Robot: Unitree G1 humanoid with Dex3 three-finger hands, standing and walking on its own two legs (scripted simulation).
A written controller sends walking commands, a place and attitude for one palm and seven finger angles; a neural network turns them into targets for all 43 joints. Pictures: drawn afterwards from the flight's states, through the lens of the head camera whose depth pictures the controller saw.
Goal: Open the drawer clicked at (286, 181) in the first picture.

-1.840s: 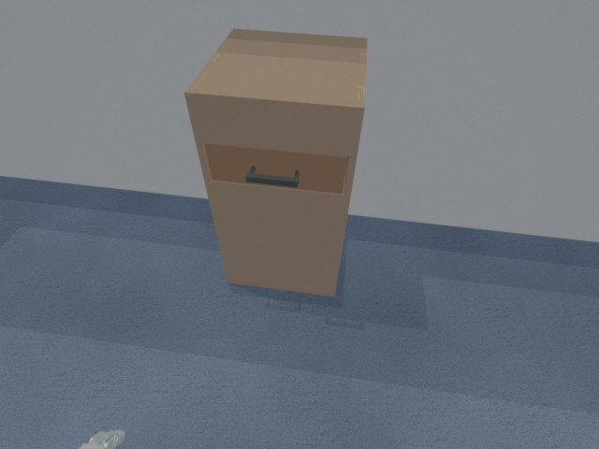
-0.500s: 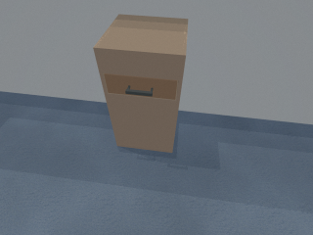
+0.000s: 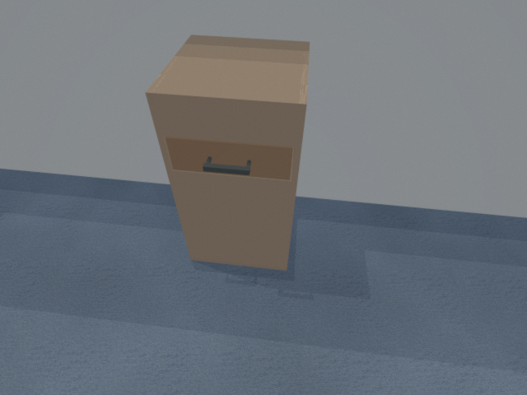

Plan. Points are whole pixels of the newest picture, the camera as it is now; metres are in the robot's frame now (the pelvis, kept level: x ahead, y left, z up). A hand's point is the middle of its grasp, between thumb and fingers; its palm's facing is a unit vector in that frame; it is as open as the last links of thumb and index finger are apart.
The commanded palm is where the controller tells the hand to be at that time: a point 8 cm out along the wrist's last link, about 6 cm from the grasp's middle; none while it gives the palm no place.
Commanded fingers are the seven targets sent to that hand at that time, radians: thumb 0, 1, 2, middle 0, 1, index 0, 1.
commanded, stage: take the last steps up to it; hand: left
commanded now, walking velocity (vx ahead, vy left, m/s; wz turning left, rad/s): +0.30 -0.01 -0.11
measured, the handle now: (227, 165) +0.78 +0.17 -0.15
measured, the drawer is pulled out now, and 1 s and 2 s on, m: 0.00 0.00 0.00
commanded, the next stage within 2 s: come to a stop and stand still in 0.44 s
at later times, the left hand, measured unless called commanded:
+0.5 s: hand (173, 346) +0.25 +0.20 -0.18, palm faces -0.06 -0.98 -0.18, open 7.3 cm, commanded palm none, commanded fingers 0.00 0.90 0.90 -0.20 -0.30 -0.20 -0.30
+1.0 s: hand (178, 302) +0.33 +0.21 -0.16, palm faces -0.02 -0.97 -0.24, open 7.3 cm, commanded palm none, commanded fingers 0.00 0.90 0.90 -0.20 -0.30 -0.20 -0.30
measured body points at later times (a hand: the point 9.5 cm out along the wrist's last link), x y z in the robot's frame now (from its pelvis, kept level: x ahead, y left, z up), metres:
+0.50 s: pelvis +0.18 +0.02 -0.01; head +0.22 +0.03 +0.44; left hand +0.26 +0.25 -0.17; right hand +0.04 -0.14 -0.15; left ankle +0.01 +0.11 -0.73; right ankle +0.29 -0.07 -0.70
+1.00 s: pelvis +0.25 +0.03 +0.00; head +0.29 +0.01 +0.45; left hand +0.34 +0.26 -0.14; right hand +0.32 -0.22 -0.15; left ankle +0.25 +0.17 -0.69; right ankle +0.31 -0.05 -0.73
